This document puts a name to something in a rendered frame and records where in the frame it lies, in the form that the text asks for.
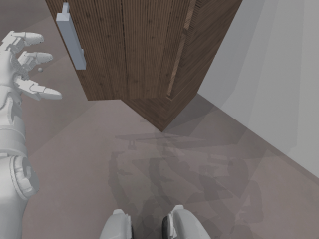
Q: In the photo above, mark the robot right thigh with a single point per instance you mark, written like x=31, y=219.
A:
x=182, y=224

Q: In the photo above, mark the handle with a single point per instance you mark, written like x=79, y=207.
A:
x=67, y=29

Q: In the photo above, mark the robot left forearm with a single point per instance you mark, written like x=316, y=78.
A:
x=12, y=128

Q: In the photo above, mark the robot left upper arm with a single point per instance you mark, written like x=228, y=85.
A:
x=18, y=182

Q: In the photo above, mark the robot left thigh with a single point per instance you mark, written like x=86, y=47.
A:
x=118, y=226

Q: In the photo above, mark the robot thigh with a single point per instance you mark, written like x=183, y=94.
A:
x=118, y=226
x=182, y=224

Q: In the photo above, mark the robot left hand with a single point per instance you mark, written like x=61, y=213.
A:
x=10, y=67

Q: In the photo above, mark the cupboard door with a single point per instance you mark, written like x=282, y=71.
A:
x=130, y=46

